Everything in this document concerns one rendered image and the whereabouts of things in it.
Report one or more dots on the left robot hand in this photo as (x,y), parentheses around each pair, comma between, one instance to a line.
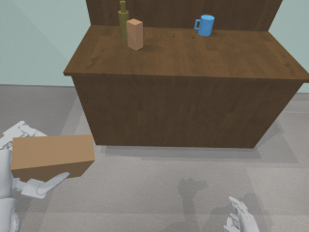
(35,189)

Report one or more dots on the sponge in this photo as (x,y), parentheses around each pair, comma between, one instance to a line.
(44,157)

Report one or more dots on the right robot hand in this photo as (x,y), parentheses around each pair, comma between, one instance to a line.
(244,223)

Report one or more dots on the table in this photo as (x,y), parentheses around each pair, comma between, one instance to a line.
(182,89)

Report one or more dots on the robot left forearm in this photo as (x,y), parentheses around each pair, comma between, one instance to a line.
(9,220)

